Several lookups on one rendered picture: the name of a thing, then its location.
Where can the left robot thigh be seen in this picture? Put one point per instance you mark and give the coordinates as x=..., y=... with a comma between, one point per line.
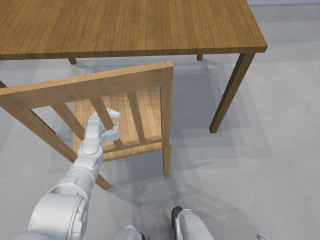
x=127, y=234

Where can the right robot foot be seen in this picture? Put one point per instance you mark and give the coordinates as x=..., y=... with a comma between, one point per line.
x=176, y=210

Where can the table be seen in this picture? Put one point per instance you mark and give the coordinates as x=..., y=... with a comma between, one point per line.
x=69, y=29

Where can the chair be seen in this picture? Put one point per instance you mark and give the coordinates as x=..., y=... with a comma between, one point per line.
x=145, y=119

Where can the robot left upper arm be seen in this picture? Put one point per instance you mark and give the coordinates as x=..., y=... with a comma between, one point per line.
x=58, y=217

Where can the robot left hand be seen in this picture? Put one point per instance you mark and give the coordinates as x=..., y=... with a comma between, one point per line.
x=95, y=128

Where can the robot left forearm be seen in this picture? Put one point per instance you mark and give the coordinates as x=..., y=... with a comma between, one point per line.
x=82, y=175

